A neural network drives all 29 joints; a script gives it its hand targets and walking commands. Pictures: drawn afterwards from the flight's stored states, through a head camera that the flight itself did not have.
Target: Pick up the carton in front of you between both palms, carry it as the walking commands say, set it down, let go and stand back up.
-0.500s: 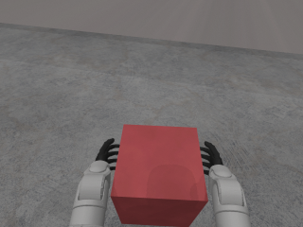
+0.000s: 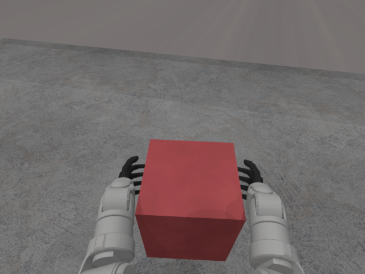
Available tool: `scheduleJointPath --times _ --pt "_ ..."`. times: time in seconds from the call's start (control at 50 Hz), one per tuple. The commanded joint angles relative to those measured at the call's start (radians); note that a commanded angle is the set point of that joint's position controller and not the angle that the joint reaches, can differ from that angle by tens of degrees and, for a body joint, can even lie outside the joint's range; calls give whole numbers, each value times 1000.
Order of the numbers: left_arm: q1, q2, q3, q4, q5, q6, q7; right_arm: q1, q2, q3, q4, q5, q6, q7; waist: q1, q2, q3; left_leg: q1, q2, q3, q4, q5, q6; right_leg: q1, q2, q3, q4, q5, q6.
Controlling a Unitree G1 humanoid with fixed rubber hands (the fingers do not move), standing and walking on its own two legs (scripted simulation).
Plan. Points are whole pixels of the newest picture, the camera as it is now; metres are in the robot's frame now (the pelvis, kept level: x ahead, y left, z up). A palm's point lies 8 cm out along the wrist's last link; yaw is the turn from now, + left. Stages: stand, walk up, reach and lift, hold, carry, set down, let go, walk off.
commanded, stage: set down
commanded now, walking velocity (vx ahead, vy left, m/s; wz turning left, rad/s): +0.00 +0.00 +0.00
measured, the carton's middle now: (188, 201) +0.33 +0.00 -0.03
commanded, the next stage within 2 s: none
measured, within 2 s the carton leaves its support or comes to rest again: neither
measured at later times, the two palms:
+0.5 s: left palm (147, 208) +0.38 +0.13 -0.16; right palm (242, 217) +0.36 -0.17 -0.16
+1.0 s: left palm (157, 215) +0.44 +0.11 -0.30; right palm (238, 227) +0.40 -0.19 -0.29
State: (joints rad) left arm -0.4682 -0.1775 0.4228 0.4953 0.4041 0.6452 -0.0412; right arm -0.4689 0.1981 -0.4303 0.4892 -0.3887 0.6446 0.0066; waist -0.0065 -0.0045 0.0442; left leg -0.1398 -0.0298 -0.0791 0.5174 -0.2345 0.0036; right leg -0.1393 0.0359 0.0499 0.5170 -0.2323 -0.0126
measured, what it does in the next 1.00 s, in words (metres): lowers itself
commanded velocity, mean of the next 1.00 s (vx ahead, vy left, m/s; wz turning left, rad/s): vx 0.00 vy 0.00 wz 0.00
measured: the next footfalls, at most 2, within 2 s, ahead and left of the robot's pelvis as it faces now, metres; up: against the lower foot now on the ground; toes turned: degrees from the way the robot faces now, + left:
none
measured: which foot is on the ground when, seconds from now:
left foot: down 0.00-1.00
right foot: down 0.00-1.00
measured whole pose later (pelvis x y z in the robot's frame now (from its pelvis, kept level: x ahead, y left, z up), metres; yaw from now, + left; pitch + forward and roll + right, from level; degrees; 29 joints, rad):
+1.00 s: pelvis -0.04 +0.01 -0.21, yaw +0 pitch +44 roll +0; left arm -0.92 -0.04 0.39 0.72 0.21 0.23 0.08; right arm -0.86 0.04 -0.51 0.62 -0.20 0.24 -0.04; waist -0.08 0.04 -0.17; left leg -1.81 -0.12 -0.08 1.53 -0.48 -0.03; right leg -1.81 0.09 0.08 1.53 -0.49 0.04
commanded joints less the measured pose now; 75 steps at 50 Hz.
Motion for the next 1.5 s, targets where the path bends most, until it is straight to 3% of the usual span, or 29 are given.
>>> scheduleJointPath --times 0.0,0.08,0.16,0.28,0.4,0.5,0.58,0.64,0.8,1.04,1.32,1.48 --pt "-628 -833 -337 161 -174 -73 -232 -601 830 322 159 169 -61 224 -22 -5 -85 -93 -49 20 -66 -214 29 -94 11 38 -125 -291 -16" --pt "-560 -719 -196 213 -69 -133 -174 -544 696 185 184 57 -118 182 -35 20 -85 -222 -53 16 -23 -135 31 -161 40 0 -37 -121 -12" --pt "-519 -651 -191 204 -54 -267 -136 -503 624 186 157 37 -250 172 -35 12 -211 -309 -72 23 61 43 14 -239 57 -2 60 76 4" --pt "-554 -764 -422 156 -148 -489 -105 -538 724 394 120 134 -469 185 -45 20 -599 -393 -97 7 253 273 -12 -405 85 -10 261 293 27" --pt "-601 -855 -674 28 -255 -556 -71 -581 776 613 23 254 -543 184 -66 34 -1089 -438 -102 -2 457 493 -33 -557 101 -19 453 456 43" --pt "-619 -847 -704 32 -277 -508 -74 -600 771 618 26 272 -493 194 -77 41 -1092 -646 -118 23 527 317 -44 -698 106 -29 529 324 47" --pt "-667 -841 -636 105 -257 -462 -89 -640 771 557 91 257 -442 210 -80 49 -984 -819 -128 43 568 124 -39 -837 108 -42 576 159 47" --pt "-713 -829 -580 152 -244 -443 -93 -681 766 505 134 242 -419 214 -84 52 -956 -913 -133 50 611 63 -36 -917 110 -48 619 109 47" --pt "-867 -782 -507 223 -240 -450 -73 -824 739 441 185 244 -418 196 -94 53 -1037 -1085 -150 70 765 36 -35 -1063 115 -60 764 94 59" --pt "-1099 -738 -513 256 -298 -436 -38 -1047 689 452 165 304 -404 165 -120 64 -1188 -1222 -170 105 982 -17 -41 -1205 123 -101 968 53 76" --pt "-1308 -645 -451 350 -308 -415 -27 -1262 597 377 199 316 -382 176 -144 88 -1152 -1372 -171 129 1175 -67 -36 -1402 111 -136 1152 4 79" --pt "-1412 -587 -470 376 -348 -418 -26 -1372 536 377 195 349 -389 183 -164 101 -1147 -1417 -163 134 1289 -58 -33 -1467 98 -150 1259 14 79"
